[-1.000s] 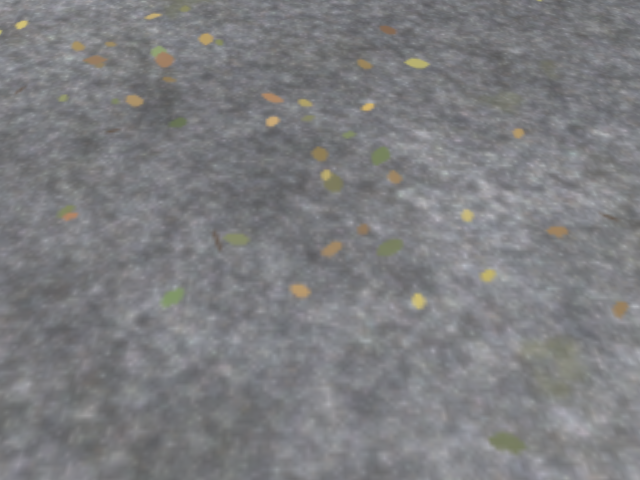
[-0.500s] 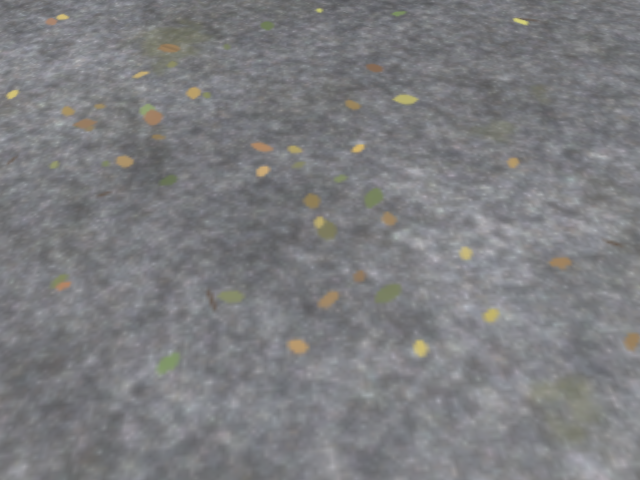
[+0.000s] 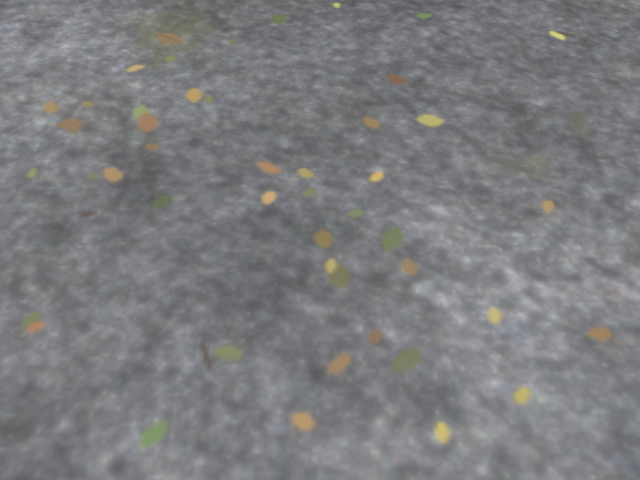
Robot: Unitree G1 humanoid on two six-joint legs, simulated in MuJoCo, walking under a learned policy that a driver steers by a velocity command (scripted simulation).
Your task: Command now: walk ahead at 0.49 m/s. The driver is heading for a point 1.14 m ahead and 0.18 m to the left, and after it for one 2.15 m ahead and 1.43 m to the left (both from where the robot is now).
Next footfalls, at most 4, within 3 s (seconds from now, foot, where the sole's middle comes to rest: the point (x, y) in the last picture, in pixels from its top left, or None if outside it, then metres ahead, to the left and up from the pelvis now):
0.40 right None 0.40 -0.10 -0.77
0.96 left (291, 384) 0.67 0.09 -0.77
1.50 right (315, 257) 1.03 0.05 -0.77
2.00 left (228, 227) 1.12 0.29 -0.77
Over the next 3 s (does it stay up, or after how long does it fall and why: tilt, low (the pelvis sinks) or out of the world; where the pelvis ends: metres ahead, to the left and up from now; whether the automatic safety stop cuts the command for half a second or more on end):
stays up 1.07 0.15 0.00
